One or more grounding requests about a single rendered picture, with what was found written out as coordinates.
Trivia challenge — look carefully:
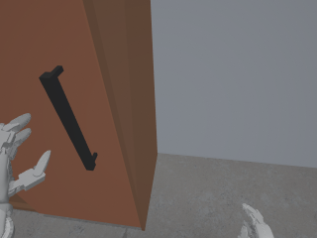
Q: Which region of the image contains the robot right hand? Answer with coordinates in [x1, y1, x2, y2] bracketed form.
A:
[237, 203, 274, 238]

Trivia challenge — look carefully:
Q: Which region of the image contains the wardrobe door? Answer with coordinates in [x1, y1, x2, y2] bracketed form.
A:
[9, 193, 28, 204]
[0, 0, 141, 227]

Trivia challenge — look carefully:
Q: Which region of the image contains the robot left hand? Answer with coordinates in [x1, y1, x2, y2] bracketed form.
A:
[0, 113, 52, 202]

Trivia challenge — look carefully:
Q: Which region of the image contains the handle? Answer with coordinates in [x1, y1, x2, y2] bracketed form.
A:
[39, 65, 98, 171]

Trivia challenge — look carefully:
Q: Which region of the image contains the robot left forearm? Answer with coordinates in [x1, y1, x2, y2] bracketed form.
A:
[0, 201, 15, 238]

